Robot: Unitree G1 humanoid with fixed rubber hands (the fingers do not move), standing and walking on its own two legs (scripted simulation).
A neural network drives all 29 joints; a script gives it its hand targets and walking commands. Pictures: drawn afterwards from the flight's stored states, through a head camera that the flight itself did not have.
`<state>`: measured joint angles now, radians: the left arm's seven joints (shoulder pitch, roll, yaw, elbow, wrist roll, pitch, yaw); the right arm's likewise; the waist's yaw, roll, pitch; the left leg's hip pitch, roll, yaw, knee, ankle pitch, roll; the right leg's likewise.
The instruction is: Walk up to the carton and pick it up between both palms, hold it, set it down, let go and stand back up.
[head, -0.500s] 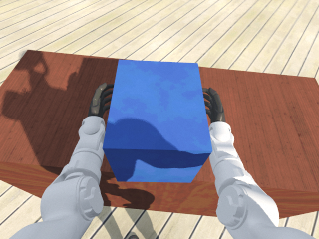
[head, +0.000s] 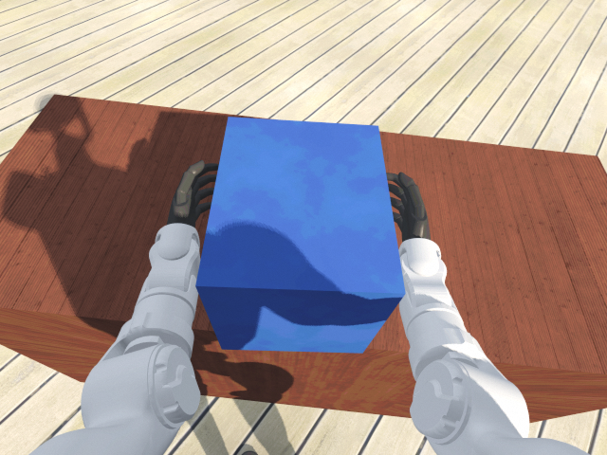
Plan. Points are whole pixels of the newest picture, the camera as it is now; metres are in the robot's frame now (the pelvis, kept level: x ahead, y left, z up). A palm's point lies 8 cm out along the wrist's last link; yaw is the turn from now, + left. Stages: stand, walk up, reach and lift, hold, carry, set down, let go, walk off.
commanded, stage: reach and lift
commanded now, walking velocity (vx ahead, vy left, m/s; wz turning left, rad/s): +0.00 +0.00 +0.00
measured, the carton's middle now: (298, 240) +0.41 +0.05 -0.01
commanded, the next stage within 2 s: none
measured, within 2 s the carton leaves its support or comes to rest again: leaves its support in 0.76 s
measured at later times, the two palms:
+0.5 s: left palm (185, 218) +0.39 +0.21 +0.04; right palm (412, 231) +0.40 -0.11 +0.05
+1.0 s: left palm (181, 227) +0.36 +0.20 +0.06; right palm (422, 235) +0.38 -0.11 +0.07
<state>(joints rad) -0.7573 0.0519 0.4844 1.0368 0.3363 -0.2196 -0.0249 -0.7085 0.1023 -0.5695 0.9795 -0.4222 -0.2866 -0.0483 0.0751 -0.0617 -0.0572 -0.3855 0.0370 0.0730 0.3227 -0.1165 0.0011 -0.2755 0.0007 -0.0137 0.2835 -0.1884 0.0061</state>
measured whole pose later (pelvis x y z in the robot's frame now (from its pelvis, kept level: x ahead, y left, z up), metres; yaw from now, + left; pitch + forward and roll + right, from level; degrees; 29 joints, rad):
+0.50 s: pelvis +0.00 +0.00 +0.00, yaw +0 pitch +11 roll -1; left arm -0.75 0.05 0.48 1.02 0.33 -0.21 -0.03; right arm -0.70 0.10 -0.55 0.97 -0.39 -0.29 -0.05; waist 0.07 -0.06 -0.06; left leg -0.39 0.04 0.08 0.31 -0.11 0.00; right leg -0.28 0.00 -0.03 0.27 -0.18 0.01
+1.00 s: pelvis -0.02 -0.01 +0.00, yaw +1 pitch +11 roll -1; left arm -0.76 0.06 0.43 1.10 0.28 -0.30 0.02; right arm -0.71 0.06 -0.55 1.11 -0.40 -0.44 -0.11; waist 0.07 -0.09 -0.13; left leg -0.42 0.05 0.06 0.30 -0.06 -0.01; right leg -0.30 0.01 -0.06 0.27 -0.16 -0.01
